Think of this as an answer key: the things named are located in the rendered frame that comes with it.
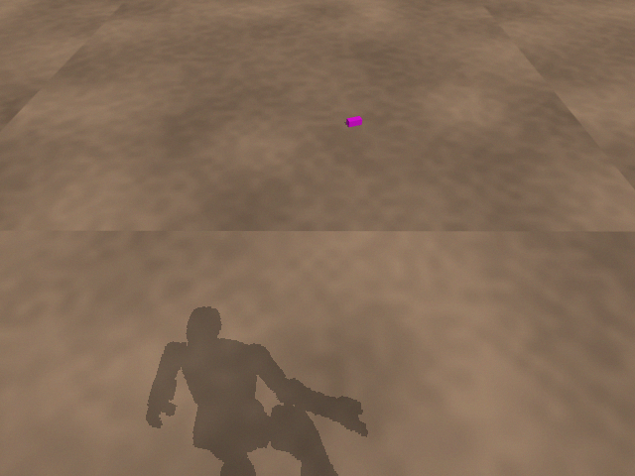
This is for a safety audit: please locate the small box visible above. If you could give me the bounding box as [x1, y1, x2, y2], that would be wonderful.
[346, 116, 362, 127]

